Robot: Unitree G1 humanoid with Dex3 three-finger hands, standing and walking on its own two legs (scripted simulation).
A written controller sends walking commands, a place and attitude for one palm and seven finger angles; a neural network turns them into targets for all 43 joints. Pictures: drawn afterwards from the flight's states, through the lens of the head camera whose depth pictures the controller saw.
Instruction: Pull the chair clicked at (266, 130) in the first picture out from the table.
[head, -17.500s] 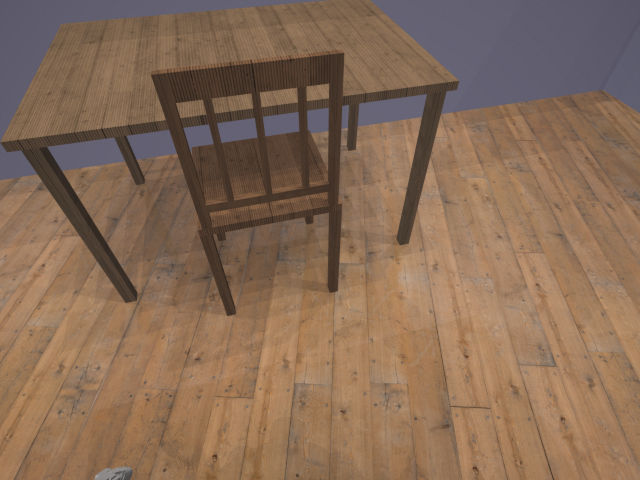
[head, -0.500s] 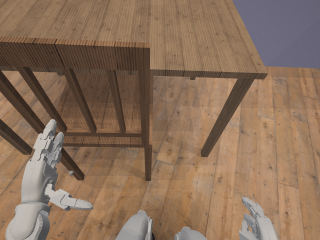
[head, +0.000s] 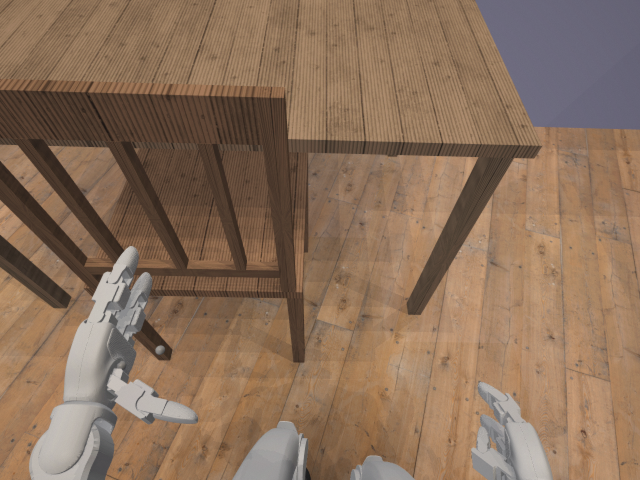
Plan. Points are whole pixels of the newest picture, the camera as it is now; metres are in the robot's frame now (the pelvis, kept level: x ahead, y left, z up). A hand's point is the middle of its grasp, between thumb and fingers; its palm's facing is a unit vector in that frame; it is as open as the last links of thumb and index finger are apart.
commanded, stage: aim the fingers beside a spindle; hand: left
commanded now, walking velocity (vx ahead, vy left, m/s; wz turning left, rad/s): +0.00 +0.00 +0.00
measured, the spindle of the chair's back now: (156, 213) +0.46 +0.28 +0.01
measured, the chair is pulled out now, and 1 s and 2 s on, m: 0.00 0.00 0.00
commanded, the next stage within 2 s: none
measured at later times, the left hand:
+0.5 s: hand (194, 335) +0.27 +0.17 +0.03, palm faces +0.06 -1.00 -0.03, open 16.9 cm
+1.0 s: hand (230, 320) +0.31 +0.14 +0.00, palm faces +0.06 -1.00 -0.02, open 16.9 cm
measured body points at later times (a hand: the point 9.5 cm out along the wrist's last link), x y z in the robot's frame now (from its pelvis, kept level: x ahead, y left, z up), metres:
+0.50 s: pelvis -0.01 +0.01 -0.01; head +0.07 +0.01 +0.43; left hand +0.26 +0.23 +0.04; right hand +0.16 -0.23 -0.11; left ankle +0.06 +0.06 -0.65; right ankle -0.02 -0.08 -0.65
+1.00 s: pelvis -0.01 +0.00 -0.02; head +0.09 +0.01 +0.42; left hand +0.30 +0.20 +0.00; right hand +0.16 -0.23 -0.13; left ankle +0.06 +0.06 -0.65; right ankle -0.02 -0.08 -0.65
